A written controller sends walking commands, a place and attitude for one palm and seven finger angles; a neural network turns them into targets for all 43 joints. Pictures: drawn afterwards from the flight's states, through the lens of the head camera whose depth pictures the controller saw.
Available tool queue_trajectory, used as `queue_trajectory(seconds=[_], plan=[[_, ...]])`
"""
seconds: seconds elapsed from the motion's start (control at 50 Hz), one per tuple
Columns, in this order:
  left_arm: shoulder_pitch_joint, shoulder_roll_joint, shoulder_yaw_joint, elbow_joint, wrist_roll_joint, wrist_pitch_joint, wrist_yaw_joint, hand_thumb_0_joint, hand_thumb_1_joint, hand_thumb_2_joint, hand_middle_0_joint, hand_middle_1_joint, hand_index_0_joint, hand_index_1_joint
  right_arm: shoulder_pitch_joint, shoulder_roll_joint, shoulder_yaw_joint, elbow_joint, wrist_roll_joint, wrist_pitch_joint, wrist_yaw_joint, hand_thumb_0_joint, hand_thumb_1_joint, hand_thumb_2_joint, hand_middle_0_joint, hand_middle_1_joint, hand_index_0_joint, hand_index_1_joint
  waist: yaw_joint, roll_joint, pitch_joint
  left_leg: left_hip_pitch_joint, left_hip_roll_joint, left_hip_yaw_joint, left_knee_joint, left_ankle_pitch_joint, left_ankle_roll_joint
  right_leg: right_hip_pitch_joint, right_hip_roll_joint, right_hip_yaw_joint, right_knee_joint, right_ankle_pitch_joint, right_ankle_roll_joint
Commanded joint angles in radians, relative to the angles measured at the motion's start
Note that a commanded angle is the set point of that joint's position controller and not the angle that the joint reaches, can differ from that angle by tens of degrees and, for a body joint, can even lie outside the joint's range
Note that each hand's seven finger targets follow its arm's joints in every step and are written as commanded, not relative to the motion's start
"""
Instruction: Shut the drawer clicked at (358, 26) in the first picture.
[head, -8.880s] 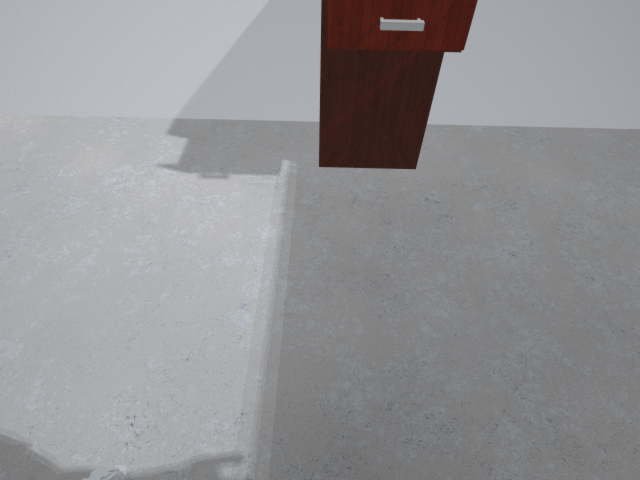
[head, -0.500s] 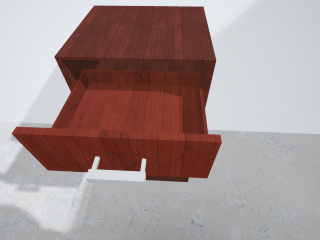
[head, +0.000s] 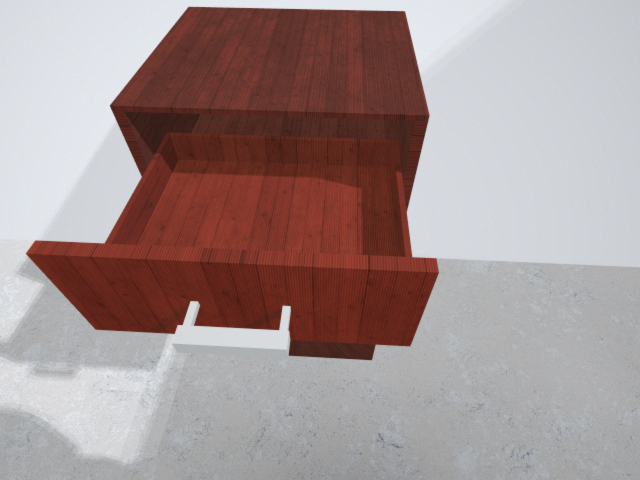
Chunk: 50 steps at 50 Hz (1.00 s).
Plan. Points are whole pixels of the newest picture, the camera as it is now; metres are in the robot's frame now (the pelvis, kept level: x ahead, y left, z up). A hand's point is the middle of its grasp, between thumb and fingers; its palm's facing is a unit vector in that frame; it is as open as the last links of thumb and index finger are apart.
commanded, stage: raise the hand and make a fist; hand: left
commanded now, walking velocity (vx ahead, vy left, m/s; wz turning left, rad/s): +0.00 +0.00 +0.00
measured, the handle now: (236, 326) +0.29 +0.12 +0.04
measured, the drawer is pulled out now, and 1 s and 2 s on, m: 0.30 0.30 0.30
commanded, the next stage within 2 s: bring the fist close to the handle in 1.86 s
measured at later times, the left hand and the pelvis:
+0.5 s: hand out of the picture +0.11 +0.16 +0.00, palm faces +0.07 -1.00 -0.01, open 5.6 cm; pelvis -0.02 -0.01 -0.07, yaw +5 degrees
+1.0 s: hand (187, 459) +0.14 +0.14 +0.07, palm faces +0.01 -1.00 -0.08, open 3.2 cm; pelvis -0.01 +0.00 -0.05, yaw +4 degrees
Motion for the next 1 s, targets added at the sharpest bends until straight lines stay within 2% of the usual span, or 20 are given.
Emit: queue_trajectory(seconds=[0.0,0.02,0.04,0.08,0.1,0.14,0.18,0.2,0.22,0.28,0.36,0.4,0.44,0.52,0.58,0.62,0.7,0.76,0.86,0.98], plan=[[0.112,0.068,0.006,-0.927,-0.103,-0.117,0.084,0.000,0.900,0.900,-0.260,-0.365,-0.260,-0.365,-0.145,-0.173,-0.024,-0.367,0.038,-0.307,-0.068,0.000,-0.900,-0.900,0.200,0.300,0.200,0.300,0.003,0.216,-0.261,-0.036,0.019,-0.042,-0.071,0.497,-0.032,0.080,-0.027,-0.094,0.044,0.084,-0.041],[0.051,0.017,-0.009,-0.934,-0.130,-0.114,0.071,0.000,0.900,0.900,-0.280,-0.387,-0.280,-0.387,-0.109,-0.198,-0.022,-0.341,0.041,-0.318,-0.057,0.000,-0.900,-0.900,0.200,0.300,0.200,0.300,-0.023,0.078,-0.109,-0.104,0.010,-0.054,-0.047,0.384,-0.027,0.010,-0.025,-0.109,0.028,0.064,-0.024],[0.002,0.046,0.015,-0.970,-0.133,-0.161,0.052,0.000,0.900,0.900,-0.300,-0.408,-0.300,-0.408,-0.130,-0.215,-0.038,-0.394,0.028,-0.333,-0.048,0.000,-0.900,-0.900,0.200,0.300,0.200,0.300,-0.046,-0.038,0.002,-0.193,-0.001,-0.075,-0.009,0.264,-0.008,-0.066,-0.024,-0.120,0.019,0.024,-0.020],[0.190,0.032,0.061,-0.900,-0.156,-0.284,-0.032,0.000,0.900,0.900,-0.340,-0.452,-0.340,-0.452,-0.139,-0.222,-0.059,-0.479,0.010,-0.355,-0.027,0.000,-0.900,-0.900,0.200,0.300,0.200,0.300,-0.006,-0.193,-0.011,-0.317,-0.015,-0.065,0.070,0.125,0.007,-0.139,-0.019,-0.132,0.069,-0.094,-0.018],[0.308,0.007,0.062,-0.854,-0.169,-0.348,-0.084,0.000,0.900,0.900,-0.360,-0.473,-0.360,-0.473,-0.149,-0.219,-0.061,-0.522,0.009,-0.358,-0.007,0.000,-0.900,-0.900,0.200,0.300,0.200,0.300,0.025,-0.160,-0.035,-0.365,-0.027,-0.052,0.100,0.096,-0.003,-0.140,-0.022,-0.130,0.106,-0.116,-0.025],[0.370,0.005,0.076,-0.841,-0.197,-0.502,-0.203,0.000,0.900,0.900,-0.400,-0.517,-0.400,-0.517,-0.173,-0.219,-0.068,-0.595,0.008,-0.349,0.024,0.000,-0.900,-0.900,0.200,0.300,0.200,0.300,0.042,-0.217,-0.065,-0.481,-0.042,-0.021,0.193,0.036,-0.017,-0.198,-0.024,-0.104,0.186,-0.176,-0.027],[0.366,0.037,0.079,-0.878,-0.207,-0.646,-0.332,0.000,0.900,0.900,-0.440,-0.560,-0.440,-0.560,-0.208,-0.240,-0.081,-0.674,0.007,-0.338,0.059,0.000,-0.900,-0.900,0.200,0.300,0.200,0.300,0.029,-0.165,-0.076,-0.551,-0.056,-0.004,0.286,-0.013,-0.018,-0.247,-0.029,-0.064,0.237,-0.206,-0.039],[0.401,0.103,0.143,-0.871,-0.198,-0.668,-0.365,0.000,0.900,0.900,-0.460,-0.582,-0.460,-0.582,-0.214,-0.245,-0.093,-0.702,0.019,-0.326,0.073,0.000,-0.900,-0.900,0.200,0.300,0.200,0.300,0.048,-0.081,-0.106,-0.567,-0.063,0.006,0.316,-0.024,-0.016,-0.242,-0.037,-0.036,0.253,-0.218,-0.049],[0.418,0.113,0.140,-0.936,-0.202,-0.658,-0.379,0.000,0.900,0.900,-0.480,-0.603,-0.480,-0.603,-0.224,-0.244,-0.087,-0.748,0.027,-0.315,0.075,0.000,-0.900,-0.900,0.200,0.300,0.200,0.300,0.064,-0.064,-0.165,-0.589,-0.067,0.011,0.325,-0.016,-0.005,-0.230,-0.039,-0.030,0.280,-0.203,-0.048],[0.351,0.103,0.087,-1.166,-0.219,-0.596,-0.400,0.000,0.900,0.900,-0.540,-0.668,-0.540,-0.668,-0.197,-0.230,-0.077,-0.826,0.041,-0.298,0.063,0.000,-0.900,-0.900,0.200,0.300,0.200,0.300,0.037,-0.021,-0.240,-0.590,-0.058,0.007,0.360,0.015,0.014,-0.245,-0.027,-0.018,0.318,-0.162,-0.040],[0.274,0.085,0.068,-1.406,-0.241,-0.555,-0.330,0.000,0.900,0.900,-0.620,-0.755,-0.620,-0.755,-0.125,-0.217,-0.064,-0.845,0.035,-0.277,0.041,0.000,-0.900,-0.900,0.200,0.300,0.200,0.300,-0.006,0.049,-0.255,-0.546,-0.038,-0.037,0.402,0.085,0.019,-0.303,-0.003,-0.059,0.369,-0.065,-0.037],[0.197,0.124,0.082,-1.498,-0.219,-0.560,-0.288,0.000,0.900,0.900,-0.660,-0.798,-0.660,-0.798,-0.104,-0.220,-0.057,-0.831,0.032,-0.270,0.033,0.000,-0.900,-0.900,0.200,0.300,0.200,0.300,-0.027,0.069,-0.281,-0.528,-0.031,-0.050,0.428,0.113,0.022,-0.324,0.002,-0.071,0.393,-0.032,-0.035],[0.229,0.088,0.032,-1.484,-0.192,-0.540,-0.274,0.000,0.900,0.900,-0.700,-0.842,-0.700,-0.842,-0.100,-0.212,-0.045,-0.826,0.035,-0.269,0.032,0.000,-0.900,-0.900,0.200,0.300,0.200,0.300,-0.037,0.076,-0.261,-0.520,-0.025,-0.063,0.426,0.120,0.022,-0.342,0.002,-0.085,0.393,-0.030,-0.039],[0.301,0.109,0.023,-1.464,-0.168,-0.458,-0.293,0.000,0.900,0.900,-0.780,-0.928,-0.780,-0.928,-0.125,-0.204,-0.038,-0.834,0.046,-0.264,0.030,0.000,-0.900,-0.900,0.200,0.300,0.200,0.300,-0.017,0.062,-0.268,-0.533,-0.024,-0.068,0.397,0.096,0.021,-0.296,-0.007,-0.087,0.368,-0.057,-0.035],[0.383,0.114,0.051,-1.448,-0.180,-0.377,-0.296,0.000,0.900,0.900,-0.840,-0.993,-0.840,-0.993,-0.149,-0.186,-0.033,-0.842,0.052,-0.257,0.022,0.000,-0.900,-0.900,0.200,0.300,0.200,0.300,0.014,-0.022,-0.281,-0.553,-0.028,-0.067,0.365,0.091,0.020,-0.225,-0.015,-0.082,0.338,-0.073,-0.030],[0.412,0.116,0.075,-1.466,-0.196,-0.345,-0.283,0.000,0.900,0.900,-0.880,-1.037,-0.880,-1.037,-0.174,-0.175,-0.027,-0.843,0.057,-0.257,0.014,0.000,-0.900,-0.900,0.200,0.300,0.200,0.300,0.030,-0.033,-0.268,-0.548,-0.030,-0.065,0.341,0.083,0.017,-0.198,-0.017,-0.086,0.325,-0.084,-0.027],[0.408,0.125,0.095,-1.538,-0.211,-0.347,-0.241,0.000,0.900,0.900,-0.960,-1.123,-0.960,-1.123,-0.174,-0.168,-0.020,-0.837,0.057,-0.286,0.004,0.000,-0.900,-0.900,0.200,0.300,0.200,0.300,0.039,-0.083,-0.242,-0.545,-0.028,-0.061,0.319,0.066,0.016,-0.183,-0.018,-0.083,0.303,-0.128,-0.023],[0.432,0.089,0.045,-1.601,-0.202,-0.372,-0.223,0.000,0.900,0.900,-1.020,-1.188,-1.020,-1.188,-0.154,-0.172,-0.019,-0.831,0.054,-0.321,0.012,0.000,-0.900,-0.900,0.200,0.300,0.200,0.300,0.031,-0.056,-0.241,-0.512,-0.027,-0.059,0.313,0.073,0.017,-0.193,-0.019,-0.092,0.305,-0.119,-0.022],[0.472,0.101,0.023,-1.659,-0.172,-0.376,-0.212,0.000,0.900,0.900,-1.120,-1.297,-1.120,-1.297,-0.141,-0.179,-0.024,-0.832,0.057,-0.343,0.014,0.000,-0.900,-0.900,0.200,0.300,0.200,0.300,0.028,-0.034,-0.236,-0.488,-0.031,-0.050,0.307,0.086,0.021,-0.172,-0.026,-0.081,0.289,-0.092,-0.022],[0.515,0.115,0.032,-1.738,-0.157,-0.342,-0.196,0.000,0.900,0.900,-1.240,-1.427,-1.240,-1.427,-0.148,-0.169,-0.023,-0.838,0.062,-0.345,0.008,0.000,-0.900,-0.900,0.200,0.300,0.200,0.300,0.046,-0.018,-0.220,-0.432,-0.028,-0.043,0.283,0.148,0.021,-0.123,-0.024,-0.087,0.276,0.005,-0.024]])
